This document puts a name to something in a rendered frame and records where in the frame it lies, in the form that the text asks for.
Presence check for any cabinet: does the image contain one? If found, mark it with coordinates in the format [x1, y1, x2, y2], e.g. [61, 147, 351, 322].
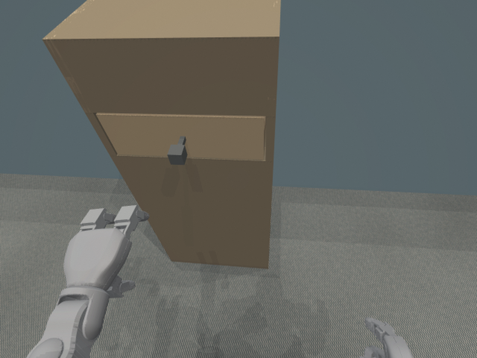
[42, 0, 281, 269]

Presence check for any handle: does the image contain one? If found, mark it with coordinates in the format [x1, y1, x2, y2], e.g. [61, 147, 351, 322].
[167, 136, 188, 165]

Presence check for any robot left forearm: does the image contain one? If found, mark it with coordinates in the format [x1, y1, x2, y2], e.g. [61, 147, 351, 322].
[26, 286, 110, 358]

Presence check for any drawer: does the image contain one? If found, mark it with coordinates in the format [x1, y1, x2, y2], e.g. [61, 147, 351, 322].
[96, 113, 266, 160]

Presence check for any robot left hand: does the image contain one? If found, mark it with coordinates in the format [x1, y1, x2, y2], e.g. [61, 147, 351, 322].
[63, 205, 149, 298]

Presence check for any robot right hand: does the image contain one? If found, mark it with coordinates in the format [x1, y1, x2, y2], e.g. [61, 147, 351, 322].
[359, 317, 414, 358]

